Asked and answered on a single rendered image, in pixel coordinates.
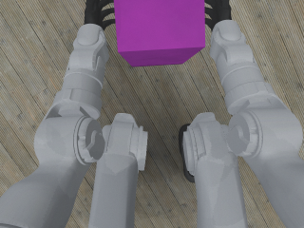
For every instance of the robot left upper arm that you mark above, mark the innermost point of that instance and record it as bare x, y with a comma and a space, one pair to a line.
65, 148

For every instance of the robot right upper arm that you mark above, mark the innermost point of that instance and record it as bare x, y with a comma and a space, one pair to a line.
269, 139

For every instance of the left robot forearm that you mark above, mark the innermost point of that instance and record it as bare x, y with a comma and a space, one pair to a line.
84, 78

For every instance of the right robot forearm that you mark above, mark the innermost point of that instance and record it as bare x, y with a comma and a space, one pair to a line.
238, 71

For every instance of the right robot thigh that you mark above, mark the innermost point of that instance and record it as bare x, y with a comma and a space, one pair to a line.
220, 200

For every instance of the robot left shin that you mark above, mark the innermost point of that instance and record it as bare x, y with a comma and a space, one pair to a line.
119, 117

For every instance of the carton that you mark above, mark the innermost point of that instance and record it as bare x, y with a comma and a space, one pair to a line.
159, 32

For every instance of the right robot hand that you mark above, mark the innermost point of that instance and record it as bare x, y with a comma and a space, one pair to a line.
220, 11

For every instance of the left robot hand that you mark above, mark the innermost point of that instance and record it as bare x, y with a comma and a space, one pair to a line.
95, 15

